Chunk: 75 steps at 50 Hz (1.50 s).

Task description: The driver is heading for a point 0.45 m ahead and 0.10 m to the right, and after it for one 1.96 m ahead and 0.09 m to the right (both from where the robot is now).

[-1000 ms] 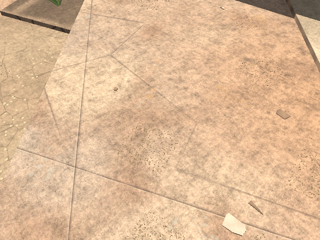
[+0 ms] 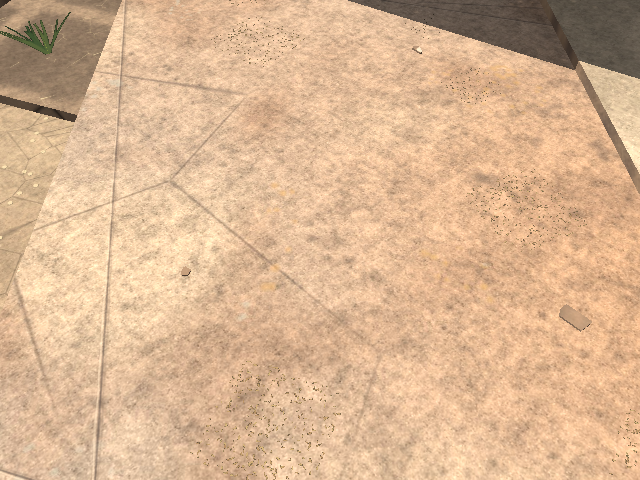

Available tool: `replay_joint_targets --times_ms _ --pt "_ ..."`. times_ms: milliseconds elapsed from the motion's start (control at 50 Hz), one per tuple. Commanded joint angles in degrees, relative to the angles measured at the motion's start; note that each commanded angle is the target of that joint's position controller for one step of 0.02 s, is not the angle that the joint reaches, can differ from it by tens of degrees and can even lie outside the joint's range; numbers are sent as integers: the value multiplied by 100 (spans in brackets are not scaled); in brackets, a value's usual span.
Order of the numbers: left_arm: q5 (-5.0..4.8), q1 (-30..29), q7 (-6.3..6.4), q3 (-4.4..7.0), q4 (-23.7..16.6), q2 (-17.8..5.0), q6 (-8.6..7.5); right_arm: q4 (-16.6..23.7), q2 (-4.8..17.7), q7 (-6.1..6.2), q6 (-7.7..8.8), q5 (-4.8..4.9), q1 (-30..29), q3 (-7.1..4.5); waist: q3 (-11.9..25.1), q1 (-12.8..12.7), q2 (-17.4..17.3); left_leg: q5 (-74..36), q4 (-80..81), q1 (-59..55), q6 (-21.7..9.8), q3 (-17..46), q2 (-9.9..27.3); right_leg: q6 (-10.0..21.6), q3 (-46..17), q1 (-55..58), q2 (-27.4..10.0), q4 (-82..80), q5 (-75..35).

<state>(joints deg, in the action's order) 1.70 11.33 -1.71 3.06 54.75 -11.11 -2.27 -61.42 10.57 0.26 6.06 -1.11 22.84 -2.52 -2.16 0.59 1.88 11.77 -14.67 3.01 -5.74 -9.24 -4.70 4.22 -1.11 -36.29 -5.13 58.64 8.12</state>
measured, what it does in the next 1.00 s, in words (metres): walks ahead: right foot, then left foot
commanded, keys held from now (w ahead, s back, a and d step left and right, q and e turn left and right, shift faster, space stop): w+e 0.36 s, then e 0.06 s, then q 0.58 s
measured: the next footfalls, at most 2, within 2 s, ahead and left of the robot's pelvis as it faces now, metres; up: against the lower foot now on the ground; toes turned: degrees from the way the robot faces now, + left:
right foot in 0.26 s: +0.31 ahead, -0.10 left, +0.00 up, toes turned -13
left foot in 0.74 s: +0.55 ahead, -0.03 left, +0.00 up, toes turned -9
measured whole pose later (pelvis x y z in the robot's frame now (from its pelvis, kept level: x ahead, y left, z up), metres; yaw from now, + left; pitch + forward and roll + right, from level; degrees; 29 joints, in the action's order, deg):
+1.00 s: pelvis +0.43 -0.06 -0.01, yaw -4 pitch +1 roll -2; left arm 1.7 6.9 1.6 2.5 48.2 -13.4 1.7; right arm -49.3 14.4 0.3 -0.4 -0.7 15.4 -3.8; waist -4.4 1.8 1.3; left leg 4.8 -23.5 19.1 -6.5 2.5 -6.4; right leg -1.7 -3.8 -29.5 -0.1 60.4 22.2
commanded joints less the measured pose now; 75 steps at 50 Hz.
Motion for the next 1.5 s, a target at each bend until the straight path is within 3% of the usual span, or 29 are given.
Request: replay_joint_targets --times_ms 20,140,200,240,260,280,300,340,380,420,480,540,620,720,740,760,780,800,840,900,1040,1220,1300,1320,1340,1360,1400,1440,1500 --pt "-36 -297 -67 -16 -350 -97 -3 283 479 30 118 11 82 -26 -502 -62 -420 -1471 953 478 -323 577 1544 -43 148 -181 -9 -799 -748" --pt "-22 -1260 -121 -79 -774 -65 -48 131 628 149 97 20 660 -17 -504 201 -499 -3210 490 -617 -165 -39 1745 172 851 65 311 -2267 -847" --pt "14 -763 -66 22 -701 -242 -49 145 851 244 22 -6 554 -70 -95 -114 -754 -5702 -644 -1139 -77 -315 1878 500 1145 773 790 -2386 -11" --pt "47 348 -35 172 -377 -510 -80 245 1004 237 -80 -25 409 -126 522 -590 -843 -5827 -2402 -934 -73 -400 1920 800 1110 2017 1106 -2748 320" --pt "122 1109 7 309 -171 -802 -100 382 1038 192 -94 4 248 -142 889 -1003 -629 -4636 -3839 -29 42 -462 1823 1045 574 3243 842 -3155 351" --pt "185 1415 73 494 -207 -1457 -81 725 498 81 -68 110 485 -51 1563 -799 567 -321 -6103 2185 299 -432 1080 1822 -1945 5154 -950 -3073 179" --pt "23 1400 54 507 -256 -1546 10 1014 695 15 -8 117 40 -99 1926 -751 472 1844 -7221 3513 385 673 213 2299 -4226 5606 -1570 -4057 280" --pt "-94 701 106 394 -285 -1142 35 1276 778 -35 131 96 -691 -96 508 -428 -260 683 -6447 3968 312 1086 910 1710 -2647 4179 -1160 -4439 -106" --pt "-157 287 150 286 -363 -814 -41 1215 716 3 -19 -46 -506 -106 31 42 -498 556 -5670 3199 490 1070 1134 1340 -1665 2981 -624 -4544 -1732" --pt "-191 331 157 258 -381 -856 -167 1229 614 4 -254 -140 -341 -104 108 210 -371 653 -5288 2785 688 994 1102 1246 -1132 2621 -351 -4355 -3444" --pt "-141 619 156 229 -280 -923 -224 1244 498 -31 -379 -103 -381 -71 247 211 -39 66 -4545 2724 734 712 970 904 -425 2632 -81 -4248 -4802" --pt "-128 786 176 114 -183 -724 -195 1339 475 -64 -393 -36 -869 -11 218 1 261 -665 -3517 2635 608 549 906 400 -11 2856 105 -4327 -4799" --pt "-41 912 275 51 -81 -752 -185 1379 492 -32 -368 49 -1302 59 237 -262 275 -1179 -2502 2509 378 526 732 248 205 3555 -164 -4273 -4700" --pt "-60 529 483 126 -145 -1034 -84 1140 843 17 -263 -47 -389 -84 384 178 239 -202 -1711 1758 -44 465 258 285 242 4016 -473 -2650 -5449" --pt "-95 351 493 159 -215 -1130 -63 1027 867 34 -206 -61 104 -120 534 512 20 -1222 -1031 1138 -191 645 361 176 414 3743 -276 -1673 -4730" --pt "-131 268 489 154 -477 -1116 -85 1031 1298 61 -177 -85 507 -236 963 634 -629 -4136 -1103 119 -583 1965 1373 -19 702 2734 301 65 -2312" --pt "-206 977 392 66 -547 -517 -19 1105 1647 49 -265 13 202 -312 1445 -19 -1735 -6872 -1114 -901 -1758 3803 2705 -272 504 1106 1454 1659 2781" --pt "16 1030 351 18 -404 -592 86 1193 1457 -11 -341 215 -20 -296 1626 -48 -863 -5407 -799 -459 -1802 3813 2613 -241 -268 1103 960 1866 2578" --pt "16 376 331 90 -537 -792 173 1408 973 -9 -507 99 -731 -201 384 -122 -168 -2799 -314 833 -1394 3094 1989 -327 -217 704 647 1511 2004" --pt "49 311 311 73 -652 -696 354 1434 965 29 -585 51 -701 -213 366 -166 -524 -1855 -60 1287 -983 2619 1387 -500 -86 956 602 844 1454" --pt "-30 -182 385 70 -941 -746 467 1595 1304 32 -683 30 -548 -372 538 109 -848 126 88 896 -665 3121 1176 -738 -203 571 557 -306 1297" --pt "-153 -85 426 15 -1176 -818 308 1825 1350 -16 -794 -48 -778 -445 605 141 -973 -39 -97 855 -618 3803 1169 -506 -247 1296 786 -1619 1621" --pt "-146 668 483 -4 -1052 -835 218 1865 1215 -15 -859 39 -1013 -385 531 -214 -828 226 -435 1582 -109 3653 788 -175 -146 2849 800 -3895 777" --pt "-54 466 523 62 -1149 -1209 197 1883 962 8 -848 81 -798 -313 427 -15 49 1237 -1211 2044 215 3151 297 36 -1208 3050 -102 -4648 1240" --pt "12 59 502 118 -1416 -1664 203 1988 834 37 -799 129 -765 -283 291 55 981 1687 -2325 2819 449 1928 -642 537 -2854 2959 -1494 -5085 1189" --pt "75 18 451 129 -1341 -1597 201 1939 1242 53 -770 -71 -932 -376 129 19 570 1884 -3390 2461 514 1844 -370 967 -2779 2074 -1652 -4820 419" --pt "-27 -395 376 -32 -1371 -996 133 1738 1155 -8 -779 -32 -694 -363 19 340 252 1260 -4110 2082 554 1907 -236 756 -1714 1888 -899 -4558 -504" --pt "-50 -353 384 -69 -1391 -934 94 1594 1086 -39 -831 -43 -551 -329 183 286 603 1116 -4362 2168 660 1790 -260 598 -1136 2408 -510 -4312 -1541" --pt "-77 192 382 -90 -1173 -940 67 1588 906 -10 -872 20 -892 -212 333 11 538 1224 -3622 2206 840 1642 -97 638 -964 3233 -509 -3991 -2684"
